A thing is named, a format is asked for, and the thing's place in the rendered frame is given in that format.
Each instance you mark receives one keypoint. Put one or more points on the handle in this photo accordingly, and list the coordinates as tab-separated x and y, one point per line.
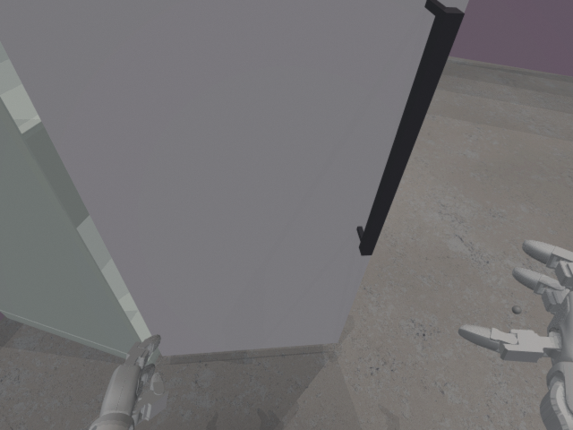
436	52

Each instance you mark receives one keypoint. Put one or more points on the robot left hand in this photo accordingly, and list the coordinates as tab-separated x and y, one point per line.
128	380

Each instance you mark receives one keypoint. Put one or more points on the fridge door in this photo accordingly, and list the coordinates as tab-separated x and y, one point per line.
226	150

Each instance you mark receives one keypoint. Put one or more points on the robot right hand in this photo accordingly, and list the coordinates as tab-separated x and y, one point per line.
526	345

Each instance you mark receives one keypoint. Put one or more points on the robot right forearm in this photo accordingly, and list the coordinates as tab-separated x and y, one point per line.
556	407

